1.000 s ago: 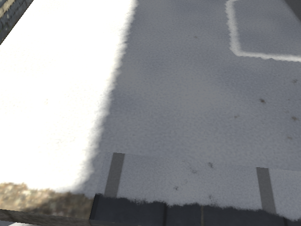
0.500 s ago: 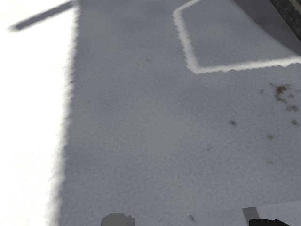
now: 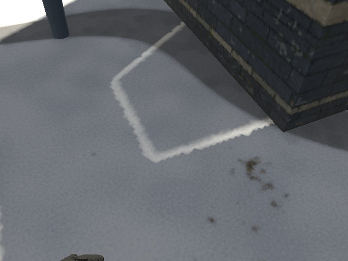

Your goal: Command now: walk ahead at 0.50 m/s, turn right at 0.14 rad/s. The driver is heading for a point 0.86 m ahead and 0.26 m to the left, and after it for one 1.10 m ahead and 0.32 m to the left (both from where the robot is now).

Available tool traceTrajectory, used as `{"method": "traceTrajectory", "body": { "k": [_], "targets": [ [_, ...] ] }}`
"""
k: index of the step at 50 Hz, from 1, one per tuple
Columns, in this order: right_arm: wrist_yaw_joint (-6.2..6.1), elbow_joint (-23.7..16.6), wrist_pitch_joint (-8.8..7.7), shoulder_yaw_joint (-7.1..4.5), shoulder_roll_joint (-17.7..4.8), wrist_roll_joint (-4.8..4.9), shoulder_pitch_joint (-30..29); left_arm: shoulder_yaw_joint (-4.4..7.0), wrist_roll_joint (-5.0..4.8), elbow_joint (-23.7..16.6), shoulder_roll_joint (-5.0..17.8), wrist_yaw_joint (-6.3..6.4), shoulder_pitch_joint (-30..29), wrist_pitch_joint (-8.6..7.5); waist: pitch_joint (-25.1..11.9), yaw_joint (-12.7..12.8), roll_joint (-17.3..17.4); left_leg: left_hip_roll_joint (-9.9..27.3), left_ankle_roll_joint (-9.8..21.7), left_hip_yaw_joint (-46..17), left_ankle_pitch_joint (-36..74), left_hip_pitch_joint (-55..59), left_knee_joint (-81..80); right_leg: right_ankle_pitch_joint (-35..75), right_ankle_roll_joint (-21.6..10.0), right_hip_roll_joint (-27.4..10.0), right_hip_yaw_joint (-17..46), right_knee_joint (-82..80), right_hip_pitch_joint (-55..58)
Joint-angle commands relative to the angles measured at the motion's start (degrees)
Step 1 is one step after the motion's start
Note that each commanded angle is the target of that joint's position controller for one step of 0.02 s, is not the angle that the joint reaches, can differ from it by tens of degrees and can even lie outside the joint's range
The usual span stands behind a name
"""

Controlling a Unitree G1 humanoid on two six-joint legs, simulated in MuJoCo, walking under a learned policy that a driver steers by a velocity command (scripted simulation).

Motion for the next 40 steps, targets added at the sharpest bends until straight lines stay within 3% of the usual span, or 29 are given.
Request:
{"method": "traceTrajectory", "body": {
  "k": [1,3,5,7,9,10,11,12,13,14,15,16,17,18,20,22,24,26,30,32,33,34,35,36,37,38,39,40],
  "targets": [
    [-1.03,-4.52,-1.56,-1.94,-8.75,0.9,-3.73,1.19,-0.54,-1.84,3.57,-0.15,-3.52,-1.0,1.83,0.59,4.97,11.0,9.09,-8.8,8.87,2.2,-16.33,4.85,2.16,-2.3,-4.77,-16.92,5.76],
    [-0.96,-3.76,-0.76,-2.39,-10.2,1.16,-1.08,1.14,-1.07,-2.51,2.46,-0.72,-7.7,-1.22,4.05,-1.93,6.51,12.41,8.84,-8.62,9.44,5.9,-17.12,3.83,2.23,-2.0,-6.28,-25.23,7.77],
    [-0.53,-3.25,0.02,-2.78,-11.18,1.5,0.43,1.61,-1.23,-2.75,2.86,-1.11,-9.78,-1.39,6.57,-3.29,7.38,13.91,8.98,-9.52,8.91,8.79,-17.08,1.54,2.13,-1.59,-6.73,-31.48,9.41],
    [0.0,-2.58,0.86,-3.19,-11.85,1.85,0.66,2.13,-1.24,-2.96,3.62,-1.53,-10.64,-1.81,8.69,-3.1,7.65,15.08,8.94,-11.0,9.92,11.08,-15.67,-1.2,1.25,-1.08,-6.34,-36.07,10.99],
    [0.18,-2.39,1.41,-3.69,-13.05,2.06,-0.87,3.21,-0.96,-2.2,5.81,-1.63,-7.27,-2.51,7.96,-0.45,8.79,15.44,8.4,-12.49,15.8,11.98,-11.48,-4.54,0.03,0.3,-6.21,-40.62,17.26],
    [0.16,-2.47,1.63,-3.83,-13.64,2.14,-2.62,4.36,-0.62,-0.55,7.57,-1.41,-1.63,-2.88,5.07,3.18,9.06,13.85,7.31,-11.33,24.95,11.17,-5.42,-4.36,-1.04,1.93,-7.17,-43.28,25.39],
    [0.21,-2.64,1.63,-3.38,-12.35,2.01,-3.47,6.05,-0.29,2.18,10.98,-0.66,7.62,-3.05,-1.4,7.24,7.95,10.62,5.52,-8.85,28.53,6.53,5.64,-3.47,-2.62,1.29,-6.27,-42.51,39.4],
    [0.26,-4.9,1.28,-2.05,-8.72,0.62,-4.59,7.53,0.72,3.77,15.62,0.31,18.52,-2.91,-11.44,11.47,0.71,7.16,3.39,-6.84,13.99,-6.57,24.01,-1.0,-5.96,-10.24,5.54,-39.26,57.73],
    [0.41,-6.53,0.12,-0.05,-1.36,1.36,0.76,8.03,1.79,3.76,19.54,0.63,19.99,-2.72,-17.54,8.03,-14.78,-2.15,-0.07,-8.72,-15.24,-27.95,42.69,-10.54,-14.41,-22.98,30.6,-46.71,72.44],
    [0.34,-5.62,-0.51,-1.64,-7.61,2.57,-1.87,6.82,1.43,3.16,13.5,0.83,18.42,-2.99,-16.1,9.2,-8.86,0.45,-0.3,-15.79,-15.97,-32.71,51.04,-17.6,-14.25,-22.87,34.27,-51.25,67.54],
    [0.43,-6.93,-0.66,-2.73,-10.28,3.31,-6.68,5.74,0.77,3.23,10.28,0.97,14.99,-3.3,-8.83,8.47,-7.11,3.03,0.19,-15.93,-10.65,-35.13,52.75,-16.26,-11.69,-20.84,24.77,-51.61,61.06],
    [0.19,-7.09,-0.45,-2.8,-9.8,2.97,-8.8,5.07,0.56,3.29,8.14,0.88,11.73,-3.48,-5.74,6.8,-4.4,4.99,-0.07,-15.42,-5.65,-33.49,51.34,-12.37,-9.94,-18.29,17.8,-53.06,54.64],
    [0.13,-7.33,0.01,-3.04,-9.34,2.43,-9.91,4.67,0.6,3.54,6.38,0.66,9.46,-3.67,-2.3,5.52,-4.39,5.92,-0.44,-15.25,-2.19,-32.31,48.88,-9.02,-8.96,-15.88,11.95,-55.14,49.75],
    [0.21,-7.19,0.69,-3.22,-8.67,2.48,-9.03,4.52,1.04,3.96,5.44,0.67,8.46,-4.12,-0.86,4.02,-4.96,6.98,-0.49,-15.52,0.16,-29.86,47.63,-6.15,-7.96,-14.4,7.6,-56.62,46.37],
    [0.25,-7.54,2.08,-3.29,-6.99,2.45,-8.88,4.83,1.35,4.45,5.88,1.1,6.65,-4.7,1.83,2.01,-3.8,6.4,-1.31,-14.73,0.7,-27.7,45.49,9.88,-7.68,-13.37,0.67,-57.26,42.2],
    [0.33,-9.12,3.08,-3.12,-5.73,2.23,-10.69,5.55,1.55,4.94,8.02,1.97,5.85,-4.62,4.21,0.84,-2.62,5.73,-2.63,-13.86,1.71,-28.74,41.03,21.55,-7.5,-13.57,-4.63,-56.94,39.43],
    [1.01,-10.65,3.17,-2.74,-5.23,1.46,-13.71,6.01,1.56,5.0,9.64,2.83,4.88,-4.1,5.06,0.93,-2.03,5.22,-3.19,-11.79,8.14,-26.47,30.94,22.96,-6.75,-11.89,-9.92,-57.01,37.24],
    [2.23,-11.83,3.09,-2.28,-4.49,0.91,-17.77,6.52,1.26,5.23,11.46,3.55,5.26,-3.58,4.77,2.64,-2.12,3.66,-2.71,-8.61,15.2,-21.75,20.86,23.37,-6.0,-10.39,-13.8,-56.46,36.44],
    [4.01,-14.49,3.35,-3.33,-7.48,0.8,-20.43,7.5,-0.72,6.06,13.73,4.23,6.42,-2.07,2.13,2.93,-3.04,2.07,-0.35,-7.46,14.6,-20.39,12.81,27.78,-4.77,-13.41,-14.04,-51.07,45.87],
    [4.32,-14.58,3.6,-4.43,-9.88,0.39,-17.28,8.09,-1.55,5.55,14.62,4.61,4.89,-1.22,0.06,0.72,-3.68,-0.51,1.68,-5.55,10.04,-16.17,10.83,34.49,-3.36,-13.49,-14.37,-43.63,47.99],
    [4.19,-13.62,3.51,-5.41,-11.56,0.4,-12.62,8.16,-1.79,5.22,14.52,4.66,3.95,-0.68,-2.03,-1.85,-2.45,-2.6,3.17,-4.48,11.57,-10.26,6.83,34.43,-1.92,-11.65,-15.47,-36.02,47.58],
    [3.26,-12.39,3.32,-6.73,-14.39,0.22,-7.52,7.67,-1.45,5.33,13.01,4.42,5.62,-0.57,-4.88,-3.88,0.95,-4.17,4.97,-5.42,19.39,-1.23,1.78,26.59,0.76,-7.76,-16.42,-25.05,44.21],
    [1.7,-12.98,3.45,-7.76,-19.71,-0.23,-6.27,6.03,1.63,4.04,8.08,4.01,8.69,-0.66,-8.56,-1.68,12.57,7.55,8.88,-20.84,45.89,12.5,5.47,-9.15,4.47,-2.99,-16.15,-7.56,29.33],
    [1.57,-16.03,3.16,-7.57,-22.46,-1.41,-10.06,4.78,2.2,2.31,6.05,3.47,14.56,-0.77,-17.73,3.12,19.06,21.18,24.16,-48.3,49.71,25.72,3.1,-41.08,7.78,7.58,-6.83,12.69,12.08],
    [1.85,-17.69,3.41,-6.77,-18.57,-0.35,-10.93,5.5,0.83,2.93,10.52,2.61,11.15,-1.12,-22.08,-0.82,9.67,19.18,22.64,-46.34,38.18,23.5,-1.16,-36.29,6.58,4.18,2.51,15.17,10.49],
    [1.73,-18.21,3.35,-5.98,-15.77,0.38,-14.13,5.56,-0.31,1.65,11.28,2.57,6.58,-1.01,-15.88,-0.34,6.77,16.4,19.38,-39.92,29.15,17.76,-2.1,-30.96,5.57,2.45,1.93,13.21,8.43],
    [1.4,-18.18,3.63,-5.46,-13.66,1.24,-16.31,5.6,0.39,2.1,10.74,3.35,5.21,-0.58,-10.29,1.23,1.57,13.28,15.9,-35.38,22.71,10.31,-3.09,-26.81,5.61,0.27,1.41,8.67,8.23],
    [0.98,-18.52,4.05,-5.04,-12.38,1.59,-18.03,5.96,1.02,1.89,11.5,4.1,4.44,0.15,-7.47,2.33,2.37,11.63,14.36,-32.91,19.3,3.8,-4.0,-24.41,5.74,-0.98,1.53,4.25,9.98]
  ]
}}
Keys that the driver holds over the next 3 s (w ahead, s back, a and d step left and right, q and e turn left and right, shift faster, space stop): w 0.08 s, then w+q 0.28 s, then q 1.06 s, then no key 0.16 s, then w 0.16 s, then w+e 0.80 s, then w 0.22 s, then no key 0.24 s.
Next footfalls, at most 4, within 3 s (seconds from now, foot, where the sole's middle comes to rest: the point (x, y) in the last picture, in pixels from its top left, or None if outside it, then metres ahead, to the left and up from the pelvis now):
0.24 right None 0.29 -0.15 -0.78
0.68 left None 0.51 0.12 -0.78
1.14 right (194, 249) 0.58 -0.09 -0.78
1.54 left None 0.39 0.10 -0.78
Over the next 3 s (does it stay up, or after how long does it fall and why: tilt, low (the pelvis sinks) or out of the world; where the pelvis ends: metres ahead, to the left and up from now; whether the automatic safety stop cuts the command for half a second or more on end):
stays up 0.99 0.27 -0.01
